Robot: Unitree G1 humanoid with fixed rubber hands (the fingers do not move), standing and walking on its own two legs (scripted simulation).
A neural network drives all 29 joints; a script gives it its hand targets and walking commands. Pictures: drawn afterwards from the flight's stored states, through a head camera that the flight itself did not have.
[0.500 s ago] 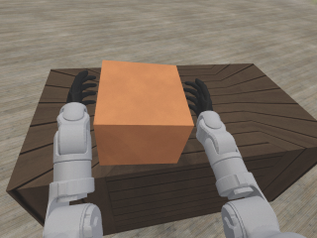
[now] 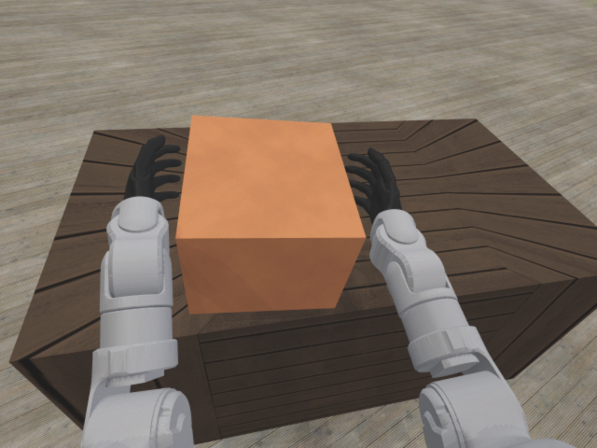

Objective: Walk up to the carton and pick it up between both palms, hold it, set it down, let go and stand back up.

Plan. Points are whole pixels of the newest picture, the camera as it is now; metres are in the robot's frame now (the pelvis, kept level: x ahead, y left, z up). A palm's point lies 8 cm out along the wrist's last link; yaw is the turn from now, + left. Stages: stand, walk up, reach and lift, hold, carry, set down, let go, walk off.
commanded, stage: hold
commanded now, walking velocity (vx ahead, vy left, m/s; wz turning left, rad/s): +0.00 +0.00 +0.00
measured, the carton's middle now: (264, 213) +0.41 +0.01 +0.11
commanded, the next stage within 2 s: set down in 0.02 s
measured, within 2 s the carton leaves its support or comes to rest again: neither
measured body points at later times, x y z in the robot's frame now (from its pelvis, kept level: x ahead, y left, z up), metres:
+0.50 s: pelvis +0.01 +0.00 +0.00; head -0.02 +0.02 +0.45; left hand +0.38 +0.17 +0.14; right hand +0.39 -0.13 +0.16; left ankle +0.04 +0.13 -0.75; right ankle -0.01 -0.12 -0.75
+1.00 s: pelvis +0.02 -0.01 +0.00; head +0.00 +0.01 +0.45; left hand +0.40 +0.16 +0.11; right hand +0.40 -0.14 +0.12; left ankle +0.04 +0.13 -0.75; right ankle -0.01 -0.12 -0.75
